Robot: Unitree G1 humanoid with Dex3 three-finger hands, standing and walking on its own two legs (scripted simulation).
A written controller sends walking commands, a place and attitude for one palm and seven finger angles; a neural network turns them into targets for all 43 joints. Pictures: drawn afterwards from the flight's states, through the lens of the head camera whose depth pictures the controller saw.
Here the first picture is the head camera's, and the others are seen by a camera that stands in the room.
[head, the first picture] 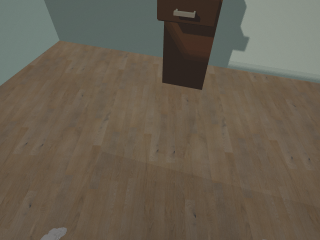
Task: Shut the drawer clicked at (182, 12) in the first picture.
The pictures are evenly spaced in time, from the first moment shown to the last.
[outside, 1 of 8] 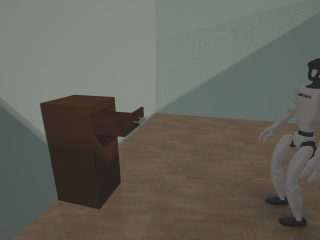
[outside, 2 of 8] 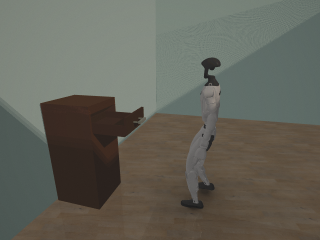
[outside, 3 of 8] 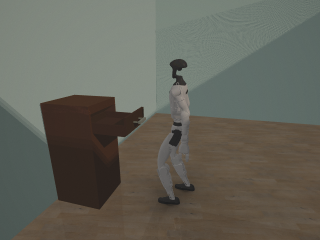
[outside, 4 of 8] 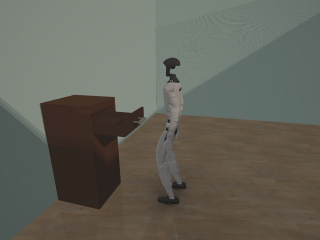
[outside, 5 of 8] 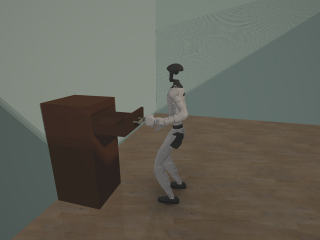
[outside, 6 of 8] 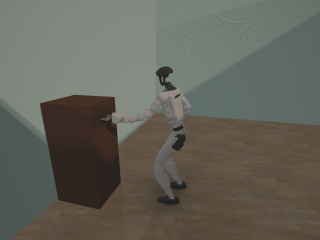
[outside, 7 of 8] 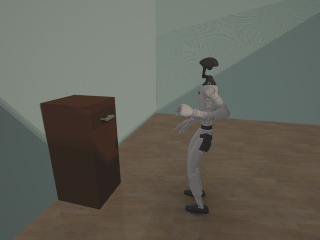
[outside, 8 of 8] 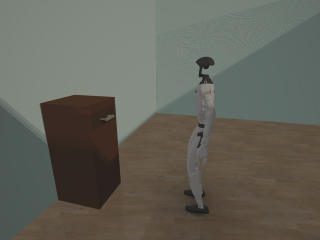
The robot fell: no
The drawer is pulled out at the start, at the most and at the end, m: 0.30 0.30 0.00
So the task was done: yes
